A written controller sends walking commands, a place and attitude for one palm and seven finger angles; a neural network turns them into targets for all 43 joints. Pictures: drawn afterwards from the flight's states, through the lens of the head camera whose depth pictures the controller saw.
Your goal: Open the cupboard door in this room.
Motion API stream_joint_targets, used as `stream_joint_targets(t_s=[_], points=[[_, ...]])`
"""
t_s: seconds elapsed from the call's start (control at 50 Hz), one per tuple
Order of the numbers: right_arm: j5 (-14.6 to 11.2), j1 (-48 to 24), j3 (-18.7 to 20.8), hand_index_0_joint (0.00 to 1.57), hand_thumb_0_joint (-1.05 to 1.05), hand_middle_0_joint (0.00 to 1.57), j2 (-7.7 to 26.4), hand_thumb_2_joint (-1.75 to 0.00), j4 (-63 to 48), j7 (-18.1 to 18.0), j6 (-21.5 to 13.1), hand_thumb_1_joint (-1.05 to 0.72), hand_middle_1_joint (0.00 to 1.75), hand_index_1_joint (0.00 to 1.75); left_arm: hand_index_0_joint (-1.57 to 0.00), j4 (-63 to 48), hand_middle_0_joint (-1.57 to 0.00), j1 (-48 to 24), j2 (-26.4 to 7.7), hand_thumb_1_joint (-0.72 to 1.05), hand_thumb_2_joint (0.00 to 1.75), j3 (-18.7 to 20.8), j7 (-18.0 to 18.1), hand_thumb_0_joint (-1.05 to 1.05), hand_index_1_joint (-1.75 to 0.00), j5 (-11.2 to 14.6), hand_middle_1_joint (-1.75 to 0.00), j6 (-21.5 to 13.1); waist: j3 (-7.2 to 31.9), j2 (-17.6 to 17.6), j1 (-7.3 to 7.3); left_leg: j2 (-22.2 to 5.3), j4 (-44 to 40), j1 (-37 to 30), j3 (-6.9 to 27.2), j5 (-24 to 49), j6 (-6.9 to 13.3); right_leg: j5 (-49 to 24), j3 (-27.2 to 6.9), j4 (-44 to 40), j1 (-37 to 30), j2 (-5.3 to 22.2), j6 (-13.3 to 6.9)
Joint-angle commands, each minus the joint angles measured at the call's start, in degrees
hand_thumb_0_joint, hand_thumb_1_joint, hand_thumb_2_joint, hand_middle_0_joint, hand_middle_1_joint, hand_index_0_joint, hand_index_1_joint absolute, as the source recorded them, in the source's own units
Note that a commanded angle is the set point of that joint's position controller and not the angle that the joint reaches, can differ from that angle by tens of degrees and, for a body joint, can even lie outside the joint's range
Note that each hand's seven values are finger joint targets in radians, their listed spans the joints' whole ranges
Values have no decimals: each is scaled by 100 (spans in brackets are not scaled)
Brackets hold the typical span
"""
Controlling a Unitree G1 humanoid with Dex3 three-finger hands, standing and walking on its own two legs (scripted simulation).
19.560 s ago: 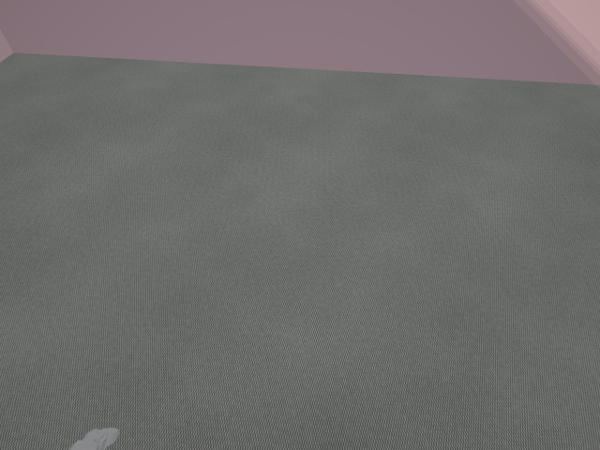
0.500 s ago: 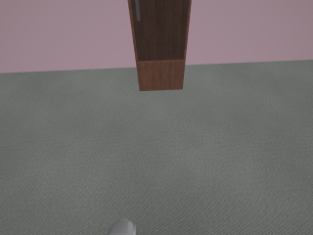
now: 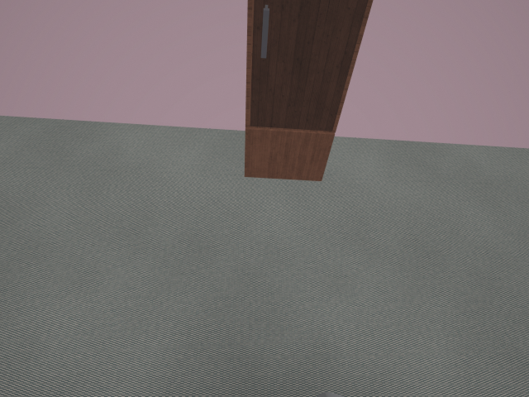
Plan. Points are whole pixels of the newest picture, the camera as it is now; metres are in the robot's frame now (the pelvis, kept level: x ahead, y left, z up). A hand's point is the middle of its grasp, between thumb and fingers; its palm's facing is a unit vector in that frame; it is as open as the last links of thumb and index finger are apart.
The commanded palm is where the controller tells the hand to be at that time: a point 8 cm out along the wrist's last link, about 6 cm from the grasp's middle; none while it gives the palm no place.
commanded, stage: stand and wait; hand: left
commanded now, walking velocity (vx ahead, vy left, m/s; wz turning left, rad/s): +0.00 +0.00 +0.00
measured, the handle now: (265, 31) +1.22 +0.09 +0.01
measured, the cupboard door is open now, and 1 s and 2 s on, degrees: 0 0 0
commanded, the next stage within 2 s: look at it before walking up in 0.72 s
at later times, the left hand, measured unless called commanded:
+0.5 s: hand out of the picture +0.07 +0.13 -0.17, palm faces +0.04 -0.98 -0.22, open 7.3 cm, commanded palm none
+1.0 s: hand out of the picture +0.03 +0.09 -0.17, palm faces +0.07 -0.99 -0.14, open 7.4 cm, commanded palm none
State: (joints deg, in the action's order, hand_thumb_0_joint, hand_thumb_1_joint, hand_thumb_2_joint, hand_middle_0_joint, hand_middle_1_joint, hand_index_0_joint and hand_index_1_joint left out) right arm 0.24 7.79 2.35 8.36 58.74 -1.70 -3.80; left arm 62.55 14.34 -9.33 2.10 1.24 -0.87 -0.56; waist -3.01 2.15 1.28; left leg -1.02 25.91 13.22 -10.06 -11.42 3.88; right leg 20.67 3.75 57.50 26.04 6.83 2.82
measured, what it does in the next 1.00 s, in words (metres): steps on the spot: right foot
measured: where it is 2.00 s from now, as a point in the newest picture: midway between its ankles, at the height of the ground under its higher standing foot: outside the picture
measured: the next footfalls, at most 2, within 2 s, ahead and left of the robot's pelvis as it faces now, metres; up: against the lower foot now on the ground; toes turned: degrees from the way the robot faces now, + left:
right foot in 0.16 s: +0.10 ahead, -0.15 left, +0.00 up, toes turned -7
right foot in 1.84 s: +0.21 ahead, -0.20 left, +0.00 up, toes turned -18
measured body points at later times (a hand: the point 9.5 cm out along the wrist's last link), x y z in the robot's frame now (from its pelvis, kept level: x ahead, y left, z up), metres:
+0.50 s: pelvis +0.06 -0.05 +0.00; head +0.06 -0.06 +0.45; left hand +0.07 +0.18 -0.15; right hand +0.01 -0.24 -0.16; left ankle +0.03 +0.08 -0.74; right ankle +0.06 -0.14 -0.74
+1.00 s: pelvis +0.06 -0.06 +0.00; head +0.06 -0.06 +0.45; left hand +0.03 +0.14 -0.16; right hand +0.05 -0.26 -0.16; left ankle +0.03 +0.08 -0.74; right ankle +0.06 -0.14 -0.74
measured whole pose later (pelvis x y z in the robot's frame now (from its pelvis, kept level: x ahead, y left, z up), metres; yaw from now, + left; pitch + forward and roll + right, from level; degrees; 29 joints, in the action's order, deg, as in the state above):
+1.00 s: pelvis +0.06 -0.06 +0.00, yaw +1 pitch -2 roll +0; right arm 0.5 16.8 0.4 6.5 66.9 -2.2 -0.4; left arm 66.2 19.0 -5.2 -0.7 2.2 -0.3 -1.2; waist -1.0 -0.2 0.1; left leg -4.2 21.6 6.0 -7.5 -13.5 -1.9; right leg 12.8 8.0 22.9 8.6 0.7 -2.4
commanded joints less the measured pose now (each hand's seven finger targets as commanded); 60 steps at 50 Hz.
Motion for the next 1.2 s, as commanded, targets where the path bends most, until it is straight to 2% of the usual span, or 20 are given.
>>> stream_joint_targets(t_s=[0.0, 0.06, 0.1, 0.12, 0.14, 0.16, 0.18, 0.2, 0.22, 0.26, 0.3, 0.36, 0.46, 0.68, 0.72, 0.84, 0.94, 1.0, 1.08, 1.18], points=[[85, 456, 70, 20, 0, 20, 595, -90, -19, 29, 63, -90, 30, 30, -20, -119, -20, 622, 40, 90, 90, -43, 18, 0, -30, -45, -30, 100, 191, -850, 26, -1441, -1060, 143, 846, 2080, 463, -334, -17, -939, -621, 3, 76], [96, 525, 80, 20, 0, 20, 658, -90, 96, 14, 134, -90, 30, 30, -20, -177, -20, 400, -70, 90, 90, -78, 25, 0, -30, -31, -30, 81, 155, -979, -11, -1446, -878, -4, 987, 1844, 445, -310, 73, -1845, -1003, -102, 55], [80, 563, 76, 20, 0, 20, 642, -90, 158, 10, 186, -90, 30, 30, -20, -121, -20, 530, -178, 90, 90, -82, 37, 0, -30, -32, -30, 52, 130, -773, 78, -1300, -583, 45, 971, 1350, 263, -818, 132, -2720, -1448, -134, 39], [56, 601, 62, 20, 0, 20, 567, -90, 201, 20, 196, -90, 30, 30, -20, -83, -20, 584, -324, 90, 90, -77, 46, 0, -30, -32, -30, 12, 54, -546, 123, -1112, -367, 230, 921, 973, 42, -1294, 14, -3291, -1751, -66, 8], [31, 690, 10, 20, 0, 20, 398, -90, 227, 35, 195, -90, 30, 30, -20, -63, -20, 613, -517, 90, 90, -90, 61, 0, -30, -36, -30, -50, 52, -59, 69, -804, -137, 342, 775, 413, -230, -1826, -437, -3637, -1900, 270, -125], [15, 811, -33, 20, 0, 20, 275, -90, 233, 61, 211, -90, 30, 30, -20, -80, -20, 434, -667, 90, 90, -108, 62, 0, -30, -18, -30, -86, -50, 232, -99, -539, -209, 349, 664, -196, -389, -2183, -803, -3719, -1703, 669, -346], [48, 962, -64, 20, 0, 20, 282, -90, 321, 69, 283, -90, 30, 30, -20, -106, -20, 214, -806, 90, 90, -68, 40, 0, -30, 24, -30, -133, -63, 989, -197, -338, -222, 107, 566, -535, -502, -1825, -1032, -3914, -1326, 772, -597], [65, 1073, -71, 20, 0, 20, 330, -90, 404, 70, 310, -90, 30, 30, -20, -128, -20, 93, -807, 90, 90, -60, 35, 0, -30, 52, -30, -154, -52, 1159, -233, -348, -192, -258, 559, -469, -506, -1505, -1025, -4144, -1020, 792, -697], [67, 1152, -86, 20, 0, 20, 334, -90, 495, 72, 309, -90, 30, 30, -20, -129, -20, -5, -729, 90, 90, -89, 43, 0, -30, 60, -30, -132, -160, 870, -288, -412, -336, -451, 614, -179, -481, -1347, -819, -4097, -868, 648, -655], [69, 1279, -129, 20, 0, 20, 315, -90, 637, 53, 225, -90, 30, 30, -20, -107, -20, 85, -541, 90, 90, -125, 57, 0, -30, 83, -30, -134, 69, 62, -196, -628, -665, -560, 764, 586, -381, -1820, -452, -3713, -1260, 290, -477], [45, 1266, -139, 20, 0, 20, 332, -90, 702, 30, 176, -90, 30, 30, -20, -23, -20, 258, -492, 90, 90, -137, 81, 0, -30, 95, -30, -134, 272, -107, -116, -701, -700, -534, 758, 927, -353, -2248, -335, -3624, -1688, 222, -405], [40, 1308, -151, 20, 0, 20, 289, -90, 769, 5, 195, -90, 30, 30, -20, 55, -20, 387, -457, 90, 90, -147, 105, 0, -30, 104, -30, -128, 227, -115, -95, -703, -728, -550, 721, 817, -377, -2376, -348, -3686, -1762, 234, -428], [28, 1401, -149, 20, 0, 20, 192, -90, 855, -19, 255, -90, 30, 30, -20, 135, -20, 459, -370, 90, 90, -164, 126, 0, -30, 95, -30, -96, -77, -248, -113, -701, -815, -521, 695, 476, -388, -1938, -349, -3858, -1614, 181, -432], [16, 1411, -129, 20, 0, 20, 147, -90, 823, -57, 263, -90, 30, 30, -20, 266, -20, 751, -211, 90, 90, -183, 144, 0, -30, 67, -30, -126, -91, -195, -163, -693, -749, -656, 664, 398, -375, -1889, -404, -3958, -1500, 145, -441], [11, 1405, -122, 20, 0, 20, 146, -90, 808, -56, 275, -90, 30, 30, -20, 281, -20, 790, -201, 90, 90, -186, 150, 0, -30, 57, -30, -127, -147, -124, -166, -687, -733, -642, 678, 344, -377, -1811, -403, -3985, -1459, 134, -438], [21, 1351, -132, 20, 0, 20, 139, -90, 784, -57, 280, -90, 30, 30, -20, 279, -20, 869, -135, 90, 90, -191, 152, 0, -30, 49, -30, -126, -323, -217, -150, -675, -753, -602, 692, 257, -368, -1548, -416, -4058, -1313, 129, -441], [27, 1392, -125, 20, 0, 20, 156, -90, 750, -50, 285, -90, 30, 30, -20, 251, -20, 849, -155, 90, 90, -181, 150, 0, -30, 49, -30, -125, -339, -163, -151, -659, -759, -532, 694, 136, -371, -1305, -423, -4105, -1319, 123, -444], [32, 1435, -121, 20, 0, 20, 161, -90, 737, -50, 272, -90, 30, 30, -20, 236, -20, 837, -167, 90, 90, -171, 145, 0, -30, 52, -30, -136, -264, -154, -157, -658, -754, -531, 714, 189, -363, -1397, -424, -4084, -1385, 122, -458], [32, 1456, -127, 20, 0, 20, 157, -90, 740, -45, 276, -90, 30, 30, -20, 218, -20, 801, -181, 90, 90, -168, 141, 0, -30, 50, -30, -114, -383, -214, -142, -658, -809, -429, 714, 60, -356, -1176, -414, -4095, -1325, 97, -450], [28, 1501, -126, 20, 0, 20, 170, -90, 745, -42, 250, -90, 30, 30, -20, 181, -20, 792, -210, 90, 90, -154, 136, 0, -30, 55, -30, -117, -254, -173, -123, -660, -807, -409, 742, 134, -335, -1277, -391, -4038, -1444, 100, -451]])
